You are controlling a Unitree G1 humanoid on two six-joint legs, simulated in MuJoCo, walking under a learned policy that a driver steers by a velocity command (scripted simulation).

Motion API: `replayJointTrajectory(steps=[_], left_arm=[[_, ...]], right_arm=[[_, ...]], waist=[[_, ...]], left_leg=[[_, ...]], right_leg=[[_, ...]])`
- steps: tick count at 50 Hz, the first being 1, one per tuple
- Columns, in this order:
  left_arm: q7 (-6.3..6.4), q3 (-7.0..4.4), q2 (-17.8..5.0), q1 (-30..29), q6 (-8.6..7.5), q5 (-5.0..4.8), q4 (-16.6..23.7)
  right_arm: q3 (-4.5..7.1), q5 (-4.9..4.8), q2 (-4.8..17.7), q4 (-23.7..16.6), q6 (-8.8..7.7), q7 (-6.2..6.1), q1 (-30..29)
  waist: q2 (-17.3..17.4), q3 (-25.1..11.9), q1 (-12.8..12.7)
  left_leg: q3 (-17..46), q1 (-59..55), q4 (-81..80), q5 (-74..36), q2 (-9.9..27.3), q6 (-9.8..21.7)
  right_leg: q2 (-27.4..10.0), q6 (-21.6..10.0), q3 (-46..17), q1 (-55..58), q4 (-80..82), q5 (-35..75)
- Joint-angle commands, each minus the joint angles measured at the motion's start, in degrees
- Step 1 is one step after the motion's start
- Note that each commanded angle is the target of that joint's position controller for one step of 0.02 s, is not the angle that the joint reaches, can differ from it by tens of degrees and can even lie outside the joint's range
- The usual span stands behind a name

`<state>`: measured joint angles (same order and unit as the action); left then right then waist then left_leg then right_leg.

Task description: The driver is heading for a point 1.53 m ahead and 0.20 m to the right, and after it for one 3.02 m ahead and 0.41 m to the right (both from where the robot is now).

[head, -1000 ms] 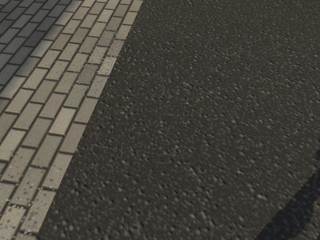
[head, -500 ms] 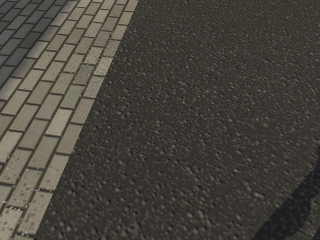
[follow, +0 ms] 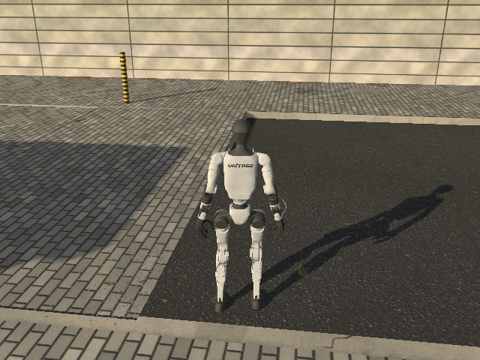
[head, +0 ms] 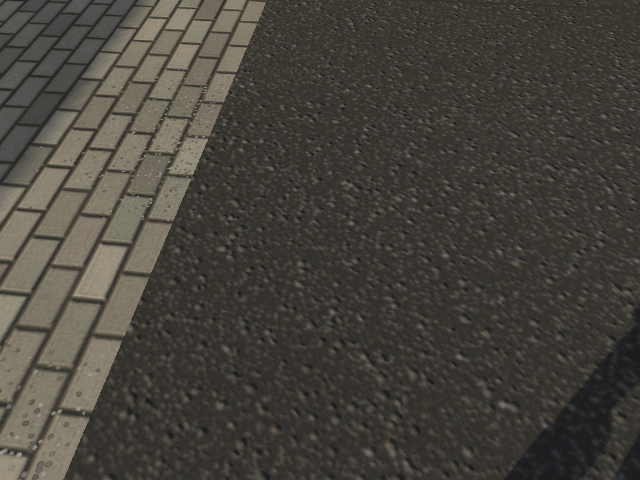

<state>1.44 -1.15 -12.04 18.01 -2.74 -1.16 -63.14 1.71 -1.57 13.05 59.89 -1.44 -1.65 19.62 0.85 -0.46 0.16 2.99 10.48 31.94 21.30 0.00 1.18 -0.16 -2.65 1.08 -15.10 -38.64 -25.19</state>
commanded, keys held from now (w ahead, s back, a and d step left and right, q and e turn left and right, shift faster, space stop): w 1.00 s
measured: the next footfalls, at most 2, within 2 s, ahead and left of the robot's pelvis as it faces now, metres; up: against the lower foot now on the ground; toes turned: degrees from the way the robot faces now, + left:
left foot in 0.48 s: +0.40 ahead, +0.12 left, +0.00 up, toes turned +2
right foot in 1.04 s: +0.71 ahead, -0.12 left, +0.00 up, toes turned -2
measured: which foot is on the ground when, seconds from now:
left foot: down 0.00-0.04, up 0.06-0.46, down 0.48-1.00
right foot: down 0.00-0.50, up 0.52-1.00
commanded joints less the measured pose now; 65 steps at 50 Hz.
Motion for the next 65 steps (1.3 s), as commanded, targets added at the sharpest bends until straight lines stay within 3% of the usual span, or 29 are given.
replayJointTrajectory(steps=[1,2,3,4,6,9,14,20,22,24,25,26,27,28,29,30,32,38,42,46,49,51,52,53,54,55,57,61,65], left_arm=[[-0.9,-0.73,-2.5,6.9,-2.55,-0.42,0.3],[-0.88,-1.82,-5.9,13.6,-2.62,0.23,-1.7],[-1.55,-3.76,-14.1,20.7,-2.99,0.08,-2.5],[-2.02,-2.96,-12.8,18.9,-3.76,1.41,-1.9],[-2.2,-1.49,-7.1,11.1,-4.54,0.93,1.2],[-2.21,-0.35,-4.0,11.2,-3.55,0.98,1.9],[-0.45,-0.53,-6.9,13.3,-2.14,1.5,3.0],[-0.06,-1.76,-9.0,14.4,-2.16,0.17,2.6],[-0.08,-2.37,-10.2,12.7,-1.71,0.47,3.3],[-0.18,-2.38,-10.1,10.8,-0.8,1.23,4.4],[-0.34,-1.52,-8.3,10.8,-0.81,2.19,6.1],[-1.08,0.82,1.4,18.6,-2.1,1.4,6.2],[-1.35,-0.42,-4.2,14.1,-3.82,-0.3,6.2],[-1.44,-1.46,-7.6,7.7,-4.8,-1.89,8.6],[-0.98,-1.63,-8.2,4.4,-5.22,-1.75,9.3],[-0.51,-2.26,-8.0,3.1,-4.99,-0.93,9.4],[-0.33,-2.46,-5.6,5.5,-3.44,-0.4,9.2],[-0.3,-2.94,-5.8,-6.6,-2.3,0.87,14.4],[-1.33,-2.12,-4.4,-15.7,-2.9,0.49,16.9],[-2.69,-1.78,-5.1,-21.8,-3.22,-0.09,19.6],[-3.52,-2.39,-7.3,-20.1,-3.68,-0.19,20.4],[-3.22,-4.59,-11.3,-6.6,-3.76,-0.11,16.6],[-2.68,-5.89,-15.5,4.6,-3.63,0.56,14.2],[-2.97,-6.85,-20.1,9.1,-3.28,1.0,12.5],[-3.06,-5.17,-13.9,8.5,-3.29,0.77,12.8],[-2.87,-4.27,-11.4,3.0,-3.47,0.72,13.9],[-3.04,-3.31,-8.5,-4.8,-3.65,1.34,15.4],[-3.21,-3.15,-8.1,-4.1,-4.25,1.38,13.7],[-1.92,-3.62,-9.9,-0.7,-3.73,1.26,12.1]], right_arm=[[1.44,-0.74,8.5,-5.0,-1.15,0.24,-8.0],[0.74,-0.21,5.5,-6.0,-1.58,0.44,-9.6],[0.21,0.02,3.0,-8.4,-2.66,0.31,-10.3],[0.71,-0.99,4.9,-8.9,-3.59,0.23,-10.6],[0.89,-1.2,5.2,-7.2,-4.6,1.19,-8.3],[2.0,0.22,6.2,-7.4,-5.13,2.07,-11.0],[0.38,0.25,1.4,-11.8,-4.49,3.1,-22.1],[0.28,-0.4,4.2,-15.5,-4.66,4.26,-28.7],[1.42,-0.23,6.8,-15.0,-4.98,4.38,-24.7],[3.87,-0.52,10.8,-10.2,-4.66,3.7,-8.5],[4.99,0.21,14.7,-7.9,-4.25,3.04,2.1],[5.18,1.2,17.2,-6.5,-4.07,3.55,5.6],[3.71,0.68,11.8,-6.6,-4.3,3.78,2.5],[2.99,0.47,9.3,-7.4,-4.63,3.64,-3.3],[2.51,0.71,8.0,-8.5,-5.05,3.76,-8.3],[2.19,1.44,6.7,-8.8,-5.38,4.05,-10.8],[1.52,1.98,4.6,-7.8,-5.63,4.3,-11.2],[2.03,1.55,8.5,-5.0,-5.38,2.09,-4.9],[2.15,0.89,9.9,-4.0,-4.82,1.42,-0.2],[2.38,0.38,10.2,-2.0,-3.74,1.27,4.4],[2.96,0.4,11.3,-1.9,-2.72,1.03,3.8],[2.65,0.84,10.7,-2.8,-2.05,1.09,1.7],[1.64,1.81,8.7,-4.3,-2.08,1.09,2.0],[-0.75,1.65,0.3,-4.5,-3.41,1.83,9.6],[0.37,0.25,5.8,-3.7,-4.87,2.08,6.9],[1.44,-1.16,9.9,-5.6,-5.82,2.25,1.0],[1.81,-0.23,9.2,-6.5,-5.85,1.56,-4.1],[1.86,0.6,5.3,-6.2,-3.2,1.31,-2.4],[2.09,1.34,5.3,-9.1,-2.89,1.35,-10.7]], waist=[[6.3,10.7,-5.8],[-2.7,7.7,-7.5],[-18.3,4.2,-8.6],[-15.3,5.5,-6.7],[-7.1,9.1,-3.0],[-6.6,7.1,-3.0],[-5.7,7.7,-4.6],[-7.0,9.8,-3.4],[-8.2,5.5,0.0],[-8.6,-5.0,8.1],[-2.4,-12.8,11.1],[14.7,-22.4,5.7],[10.5,-17.5,7.2],[8.2,-7.6,5.5],[1.9,-3.8,3.5],[0.1,-1.7,1.6],[2.3,-1.1,-1.5],[1.2,4.5,-0.1],[1.2,4.9,3.0],[1.4,6.1,4.6],[2.9,4.1,2.1],[3.2,-4.3,-5.1],[-1.5,-13.2,-8.7],[-17.3,-21.1,-5.0],[-13.2,-21.1,-6.7],[-10.3,-11.7,-5.9],[-3.0,-3.5,-2.6],[-4.1,-0.7,1.1],[-3.5,2.3,-0.4]], left_leg=[[13.1,17.2,-14.0,16.3,8.8,7.2],[4.7,22.4,1.1,7.0,3.2,3.9],[-4.0,31.2,18.7,6.5,-3.6,0.7],[1.0,35.6,30.0,10.8,-1.9,1.3],[2.1,39.1,35.6,0.3,3.2,3.4],[-1.1,36.4,28.5,-9.2,5.8,3.0],[-5.3,31.2,11.2,-17.8,3.6,-0.1],[-5.2,24.2,-0.6,-21.5,2.0,2.0],[-6.2,17.1,-1.3,-19.1,-0.2,4.0],[-7.2,-4.0,-1.1,-18.4,-2.4,7.0],[6.1,-22.1,-0.2,-14.2,8.7,10.6],[36.9,-36.9,-10.2,1.9,22.7,20.3],[41.5,-32.5,-16.6,5.9,20.9,18.1],[31.8,-23.6,-17.4,1.2,19.4,15.4],[24.1,-14.3,-18.7,-7.4,17.5,14.0],[18.3,-7.2,-19.8,-13.9,15.4,13.1],[12.1,-0.8,-22.9,-16.6,12.6,12.8],[5.5,1.0,-27.4,-19.4,11.3,13.1],[1.2,-1.3,-27.0,-20.9,9.5,10.8],[1.9,-10.2,-23.5,-21.8,12.9,10.3],[2.3,-15.3,-18.1,-31.1,15.0,8.8],[-1.1,-12.6,-2.4,-47.2,11.2,6.4],[-3.7,-1.3,14.9,-35.5,7.7,4.5],[-4.1,22.4,35.8,1.4,-3.4,0.6],[4.1,29.2,43.5,10.9,-1.8,1.4],[3.6,33.0,44.8,6.8,1.3,2.5],[1.3,28.9,38.7,-1.8,6.2,2.3],[0.8,23.4,30.7,-6.6,8.5,1.1],[0.2,29.5,18.3,-17.8,8.7,-0.7]], right_leg=[[0.3,-2.8,0.3,8.9,12.4,2.9],[-5.7,-3.5,-10.0,17.6,17.4,2.9],[-18.2,-10.0,-33.3,23.8,27.7,-4.2],[-23.4,-13.8,-44.5,21.1,30.9,-8.2],[-18.9,-10.6,-31.6,19.5,30.0,-2.4],[-13.0,-6.2,-16.5,20.7,30.4,18.9],[-10.5,-6.8,-8.2,15.1,32.2,28.5],[-13.8,-6.5,-5.9,17.0,32.3,32.5],[-14.5,-5.2,-4.6,20.5,25.6,50.0],[-11.3,-2.7,-1.8,16.4,6.3,63.1],[-8.1,-1.3,-0.6,2.5,-11.8,44.9],[3.8,2.0,-3.1,-16.7,-32.4,-2.5],[1.8,0.4,-9.9,-22.8,-39.8,-6.2],[-1.1,-0.6,-8.1,-26.8,-40.8,-1.6],[-4.3,-0.9,-7.1,-24.0,-38.2,4.1],[-6.2,-0.8,-6.3,-20.9,-35.0,7.3],[-8.3,-0.6,-6.4,-15.6,-31.2,9.3],[-9.6,2.5,-4.2,-24.0,-13.4,22.0],[-6.3,2.7,-1.0,-20.4,1.4,31.7],[-5.2,1.6,-1.4,-22.6,7.3,28.8],[-3.6,-0.7,-0.8,-18.5,9.7,22.2],[-0.2,-3.6,2.0,0.6,11.1,21.7],[-9.1,-7.3,-7.8,18.9,9.1,22.8],[-22.5,-16.9,-35.9,39.3,15.5,11.9],[-22.5,-16.2,-42.9,39.0,21.1,6.5],[-20.5,-13.3,-33.9,31.3,21.8,9.4],[-16.2,-11.2,-21.1,15.5,24.9,21.5],[-13.1,-11.2,-12.7,6.7,30.3,27.4],[-12.2,-10.7,-8.6,7.8,32.7,28.0]])
Velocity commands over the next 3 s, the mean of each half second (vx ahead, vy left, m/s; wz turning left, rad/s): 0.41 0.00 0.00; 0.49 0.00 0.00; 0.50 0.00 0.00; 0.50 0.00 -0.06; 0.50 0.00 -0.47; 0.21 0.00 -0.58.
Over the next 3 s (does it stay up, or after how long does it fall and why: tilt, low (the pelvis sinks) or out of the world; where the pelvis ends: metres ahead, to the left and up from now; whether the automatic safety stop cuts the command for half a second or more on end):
stays up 1.50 -0.07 0.01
